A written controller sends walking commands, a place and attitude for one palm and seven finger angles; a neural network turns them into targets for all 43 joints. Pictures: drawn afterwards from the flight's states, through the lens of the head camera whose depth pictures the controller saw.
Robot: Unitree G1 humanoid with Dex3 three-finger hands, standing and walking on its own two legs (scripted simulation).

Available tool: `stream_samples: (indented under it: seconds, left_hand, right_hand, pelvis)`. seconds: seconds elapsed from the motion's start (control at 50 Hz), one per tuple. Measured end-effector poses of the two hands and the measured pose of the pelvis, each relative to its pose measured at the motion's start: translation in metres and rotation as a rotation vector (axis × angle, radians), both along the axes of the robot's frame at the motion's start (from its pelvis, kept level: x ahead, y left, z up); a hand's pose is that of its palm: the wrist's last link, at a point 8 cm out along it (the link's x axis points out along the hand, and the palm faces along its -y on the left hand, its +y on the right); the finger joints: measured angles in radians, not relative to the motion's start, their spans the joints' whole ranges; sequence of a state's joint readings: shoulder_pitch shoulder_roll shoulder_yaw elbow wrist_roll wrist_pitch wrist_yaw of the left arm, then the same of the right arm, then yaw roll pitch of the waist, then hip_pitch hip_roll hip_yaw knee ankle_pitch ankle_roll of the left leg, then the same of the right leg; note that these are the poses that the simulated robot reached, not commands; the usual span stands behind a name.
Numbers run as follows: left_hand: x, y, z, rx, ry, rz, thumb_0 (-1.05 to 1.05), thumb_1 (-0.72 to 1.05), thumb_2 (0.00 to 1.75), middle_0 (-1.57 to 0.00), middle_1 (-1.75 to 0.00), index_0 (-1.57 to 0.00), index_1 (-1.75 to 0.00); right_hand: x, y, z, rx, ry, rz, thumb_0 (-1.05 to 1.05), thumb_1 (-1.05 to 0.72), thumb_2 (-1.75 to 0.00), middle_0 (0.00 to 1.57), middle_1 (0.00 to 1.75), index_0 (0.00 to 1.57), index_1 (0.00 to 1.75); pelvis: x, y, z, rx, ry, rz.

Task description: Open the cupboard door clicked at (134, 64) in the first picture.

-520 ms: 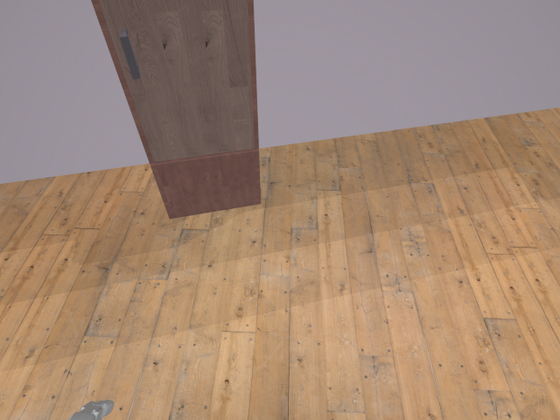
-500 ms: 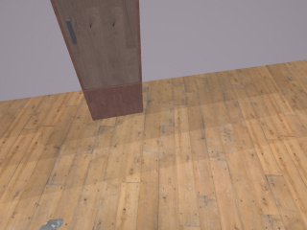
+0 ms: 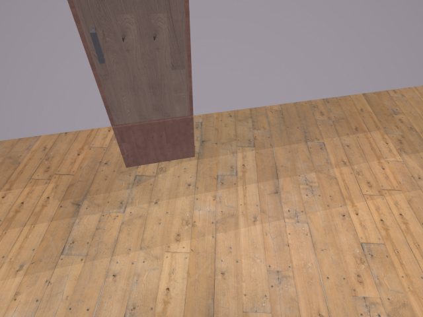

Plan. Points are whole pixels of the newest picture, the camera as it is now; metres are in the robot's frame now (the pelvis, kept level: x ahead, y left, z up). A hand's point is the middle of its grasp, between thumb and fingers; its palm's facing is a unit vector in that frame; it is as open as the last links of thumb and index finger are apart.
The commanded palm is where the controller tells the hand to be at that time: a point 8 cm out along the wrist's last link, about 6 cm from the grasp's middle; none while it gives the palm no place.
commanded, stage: stand and wait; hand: left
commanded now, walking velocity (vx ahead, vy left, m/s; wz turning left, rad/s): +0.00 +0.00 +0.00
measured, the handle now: (98, 45) +1.03 +0.51 +0.02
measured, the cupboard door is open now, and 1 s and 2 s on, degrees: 0 0 0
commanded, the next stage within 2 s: look at it before walking up in 0.52 s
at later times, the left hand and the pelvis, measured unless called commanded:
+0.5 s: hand out of the picture +0.06 +0.23 -0.15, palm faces -0.04 -0.94 -0.34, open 7.4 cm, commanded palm none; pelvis -0.02 -0.01 +0.00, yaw +0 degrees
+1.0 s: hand out of the picture +0.05 +0.23 -0.15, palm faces -0.04 -0.94 -0.33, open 7.4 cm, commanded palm none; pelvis -0.02 -0.01 +0.00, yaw +0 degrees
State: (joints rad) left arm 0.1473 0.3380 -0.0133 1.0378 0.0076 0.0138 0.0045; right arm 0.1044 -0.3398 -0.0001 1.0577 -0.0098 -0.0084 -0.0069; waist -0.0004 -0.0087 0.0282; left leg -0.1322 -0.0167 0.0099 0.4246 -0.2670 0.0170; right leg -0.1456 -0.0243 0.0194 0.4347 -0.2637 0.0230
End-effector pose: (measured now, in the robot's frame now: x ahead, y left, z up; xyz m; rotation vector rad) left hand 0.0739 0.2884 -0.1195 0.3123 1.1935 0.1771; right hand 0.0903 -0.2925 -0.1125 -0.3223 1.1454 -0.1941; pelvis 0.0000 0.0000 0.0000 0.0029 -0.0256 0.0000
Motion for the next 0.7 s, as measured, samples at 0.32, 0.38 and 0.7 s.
stream_samples:
  seconds: [0.32, 0.38, 0.7]
  left_hand:
    - [-0.013, -0.004, 0.006, 0.012, 0.001, -0.006, 0.00, 0.91, 0.90, -0.21, -0.30, -0.20, -0.30]
    - [-0.014, -0.006, 0.007, 0.010, -0.002, -0.009, 0.00, 0.91, 0.90, -0.21, -0.30, -0.20, -0.30]
    - [-0.027, -0.013, 0.003, -0.001, 0.024, -0.004, 0.00, 0.91, 0.90, -0.21, -0.30, -0.20, -0.30]
  right_hand:
    - [-0.038, -0.009, -0.005, 0.013, 0.050, -0.031, 0.00, -0.91, -0.90, 0.20, 0.30, 0.20, 0.30]
    - [-0.042, -0.009, -0.005, 0.016, 0.052, -0.032, 0.00, -0.91, -0.90, 0.20, 0.30, 0.20, 0.30]
    - [-0.055, -0.012, -0.006, 0.017, 0.079, -0.037, 0.00, -0.91, -0.90, 0.20, 0.30, 0.20, 0.30]
  pelvis:
    - [-0.016, -0.007, 0.003, 0.002, -0.014, -0.005]
    - [-0.019, -0.008, 0.003, 0.002, -0.014, -0.006]
    - [-0.024, -0.012, 0.004, 0.001, -0.008, -0.006]
